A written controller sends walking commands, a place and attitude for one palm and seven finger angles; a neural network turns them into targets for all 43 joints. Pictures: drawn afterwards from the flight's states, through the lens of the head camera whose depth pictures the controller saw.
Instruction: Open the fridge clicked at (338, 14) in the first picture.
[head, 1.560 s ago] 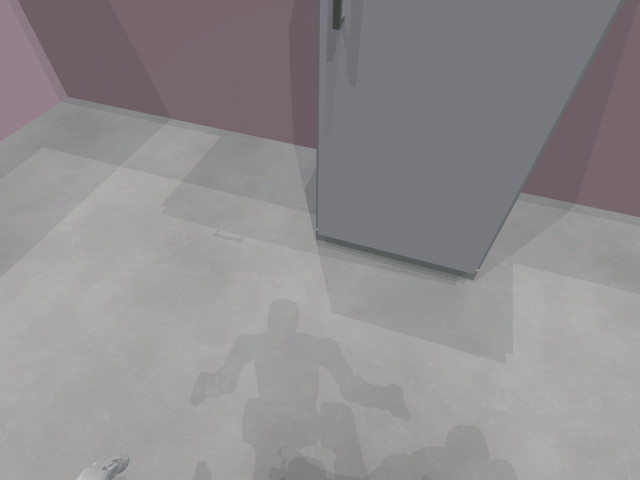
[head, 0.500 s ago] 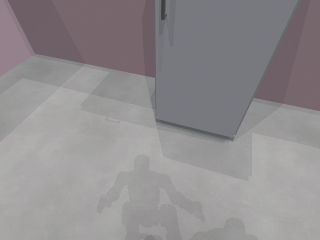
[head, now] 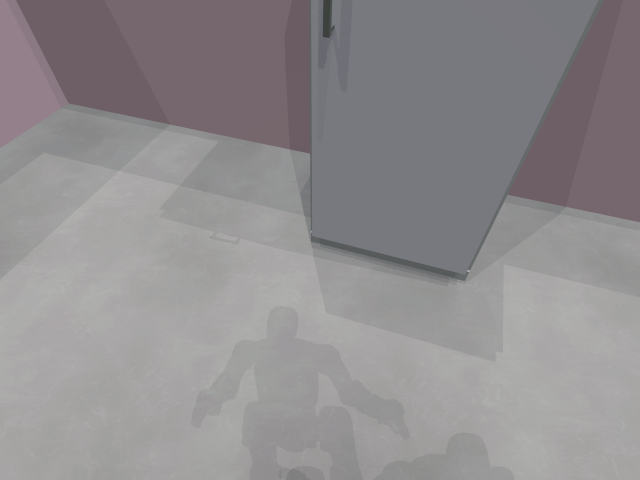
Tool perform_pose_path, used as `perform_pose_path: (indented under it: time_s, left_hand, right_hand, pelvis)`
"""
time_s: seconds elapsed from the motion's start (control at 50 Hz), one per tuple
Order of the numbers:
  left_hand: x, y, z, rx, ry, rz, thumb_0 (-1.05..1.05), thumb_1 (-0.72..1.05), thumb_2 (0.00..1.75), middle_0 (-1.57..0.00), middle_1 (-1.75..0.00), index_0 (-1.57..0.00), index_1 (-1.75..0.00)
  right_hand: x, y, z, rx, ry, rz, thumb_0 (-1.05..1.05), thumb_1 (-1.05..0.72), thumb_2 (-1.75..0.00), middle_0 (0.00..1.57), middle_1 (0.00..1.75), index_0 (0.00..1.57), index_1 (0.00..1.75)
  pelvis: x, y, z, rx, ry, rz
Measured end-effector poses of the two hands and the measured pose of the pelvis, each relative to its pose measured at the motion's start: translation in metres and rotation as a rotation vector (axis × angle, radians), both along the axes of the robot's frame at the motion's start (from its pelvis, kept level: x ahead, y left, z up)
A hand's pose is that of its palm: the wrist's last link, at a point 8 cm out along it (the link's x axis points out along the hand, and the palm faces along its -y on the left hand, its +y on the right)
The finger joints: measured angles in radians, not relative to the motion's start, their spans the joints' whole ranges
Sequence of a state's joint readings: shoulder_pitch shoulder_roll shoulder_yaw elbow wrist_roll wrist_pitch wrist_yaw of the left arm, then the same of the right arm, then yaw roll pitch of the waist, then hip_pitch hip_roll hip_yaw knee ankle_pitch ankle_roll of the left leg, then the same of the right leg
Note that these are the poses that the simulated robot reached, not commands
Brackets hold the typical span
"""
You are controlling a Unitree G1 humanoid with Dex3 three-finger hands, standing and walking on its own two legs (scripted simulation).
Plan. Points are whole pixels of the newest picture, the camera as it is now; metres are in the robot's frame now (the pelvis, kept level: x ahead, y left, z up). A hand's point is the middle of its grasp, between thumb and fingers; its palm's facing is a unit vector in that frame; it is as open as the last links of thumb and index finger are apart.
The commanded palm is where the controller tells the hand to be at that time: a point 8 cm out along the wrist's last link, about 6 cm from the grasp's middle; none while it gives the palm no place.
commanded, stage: walk to a spot facing it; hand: left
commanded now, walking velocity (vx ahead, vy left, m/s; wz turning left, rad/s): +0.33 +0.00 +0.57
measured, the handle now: out of the picture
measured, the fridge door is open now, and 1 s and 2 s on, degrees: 0 0 0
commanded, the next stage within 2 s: turn to face it in 0.62 s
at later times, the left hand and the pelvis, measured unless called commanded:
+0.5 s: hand out of the picture +0.08 +0.25 -0.18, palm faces +0.18 -0.97 -0.17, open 7.4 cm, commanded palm none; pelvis +0.10 +0.06 +0.00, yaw +10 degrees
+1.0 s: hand (187, 381) +0.30 +0.25 -0.18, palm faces +0.22 -0.95 -0.23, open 7.2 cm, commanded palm none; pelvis +0.28 +0.05 -0.01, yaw +9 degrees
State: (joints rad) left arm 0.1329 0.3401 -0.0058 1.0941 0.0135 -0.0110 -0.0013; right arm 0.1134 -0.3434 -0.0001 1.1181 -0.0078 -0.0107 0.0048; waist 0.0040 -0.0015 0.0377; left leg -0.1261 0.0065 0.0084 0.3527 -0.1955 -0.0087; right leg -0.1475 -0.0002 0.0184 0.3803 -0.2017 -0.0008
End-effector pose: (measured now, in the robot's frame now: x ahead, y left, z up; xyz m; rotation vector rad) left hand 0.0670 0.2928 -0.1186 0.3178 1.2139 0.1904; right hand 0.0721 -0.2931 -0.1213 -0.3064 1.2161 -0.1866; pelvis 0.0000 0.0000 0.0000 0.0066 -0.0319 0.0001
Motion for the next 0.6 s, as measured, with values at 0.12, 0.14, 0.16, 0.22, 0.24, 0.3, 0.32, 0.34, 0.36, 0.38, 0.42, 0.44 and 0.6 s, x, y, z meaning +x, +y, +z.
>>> perform_pose_path:
  time_s: [0.12,0.14,0.16,0.22,0.24,0.3,0.32,0.34,0.36,0.38,0.42,0.44,0.6]
  left_hand:
    - [-0.007,-0.007,-0.009,-0.026,0.007,0.037,0.01,0.9,0.9,-0.2,-0.3,-0.2,-0.29]
    - [-0.01,-0.009,-0.012,-0.039,0.009,0.05,0.01,0.9,0.9,-0.2,-0.3,-0.2,-0.29]
    - [-0.014,-0.011,-0.015,-0.053,0.01,0.067,0.01,0.9,0.9,-0.2,-0.3,-0.2,-0.29]
    - [-0.031,-0.014,-0.025,-0.096,0.027,0.123,0.01,0.9,0.9,-0.2,-0.3,-0.2,-0.3]
    - [-0.037,-0.013,-0.029,-0.11,0.041,0.142,0.01,0.9,0.9,-0.2,-0.3,-0.2,-0.3]
    - [-0.055,-0.008,-0.044,-0.146,0.102,0.199,0.01,0.9,0.9,-0.2,-0.3,-0.2,-0.3]
    - [-0.06,-0.005,-0.049,-0.155,0.129,0.215,0.01,0.9,0.9,-0.2,-0.3,-0.2,-0.3]
    - [-0.062,-0.003,-0.051,-0.16,0.158,0.223,0.01,0.9,0.9,-0.2,-0.3,-0.2,-0.3]
    - [-0.062,-0.002,-0.051,-0.164,0.181,0.226,0.01,0.9,0.9,-0.2,-0.3,-0.2,-0.29]
    - [-0.059,0.0,-0.049,-0.168,0.193,0.228,0.01,0.9,0.9,-0.2,-0.3,-0.2,-0.29]
    - [-0.046,0.003,-0.044,-0.176,0.19,0.231,0.01,0.9,0.9,-0.2,-0.3,-0.2,-0.29]
    - [-0.037,0.004,-0.042,-0.179,0.179,0.233,0.01,0.91,0.9,-0.2,-0.3,-0.2,-0.29]
    - [0.066,0.004,-0.031,-0.193,0.046,0.24,0.01,0.91,0.9,-0.19,-0.3,-0.2,-0.29]
  right_hand:
    - [-0.004,0.013,-0.009,0.021,0.04,0.013,0.01,-0.91,-0.9,0.2,0.3,0.2,0.3]
    - [-0.006,0.018,-0.011,0.027,0.056,0.017,0.01,-0.91,-0.9,0.2,0.3,0.2,0.3]
    - [-0.008,0.023,-0.013,0.033,0.073,0.021,0.01,-0.91,-0.9,0.2,0.3,0.2,0.3]
    - [-0.008,0.043,-0.014,0.053,0.12,0.036,0.01,-0.91,-0.9,0.2,0.3,0.2,0.3]
    - [-0.006,0.05,-0.014,0.059,0.13,0.042,0.01,-0.91,-0.9,0.2,0.3,0.2,0.3]
    - [0.003,0.073,-0.02,0.068,0.134,0.059,0.01,-0.91,-0.9,0.2,0.3,0.2,0.3]
    - [0.005,0.08,-0.023,0.068,0.13,0.06,0.01,-0.91,-0.9,0.2,0.3,0.2,0.3]
    - [0.006,0.087,-0.025,0.071,0.13,0.053,0.01,-0.91,-0.9,0.2,0.3,0.2,0.3]
    - [0.006,0.094,-0.025,0.077,0.134,0.043,0.01,-0.91,-0.9,0.2,0.3,0.2,0.3]
    - [0.005,0.101,-0.024,0.083,0.144,0.034,0.01,-0.91,-0.9,0.2,0.3,0.2,0.3]
    - [0.002,0.114,-0.02,0.097,0.175,0.022,0.01,-0.91,-0.9,0.2,0.3,0.2,0.3]
    - [0.001,0.12,-0.018,0.105,0.194,0.018,0.0,-0.91,-0.9,0.2,0.3,0.2,0.3]
    - [0.017,0.152,-0.016,0.16,0.315,-0.012,0.01,-0.91,-0.9,0.2,0.3,0.2,0.3]
  pelvis:
    - [0.008,0.002,-0.004,-0.007,0.01,0.026]
    - [0.011,0.004,-0.005,-0.01,0.014,0.036]
    - [0.014,0.006,-0.006,-0.014,0.017,0.048]
    - [0.025,0.015,-0.007,-0.019,0.018,0.088]
    - [0.029,0.02,-0.008,-0.019,0.017,0.102]
    - [0.043,0.036,-0.016,-0.02,0.014,0.137]
    - [0.048,0.042,-0.02,-0.019,0.016,0.14]
    - [0.052,0.046,-0.021,-0.015,0.017,0.138]
    - [0.057,0.049,-0.02,-0.012,0.019,0.138]
    - [0.062,0.052,-0.018,-0.01,0.022,0.14]
    - [0.074,0.057,-0.013,-0.008,0.029,0.151]
    - [0.08,0.059,-0.01,-0.008,0.031,0.158]
    - [0.138,0.066,-0.003,-0.006,0.033,0.196]
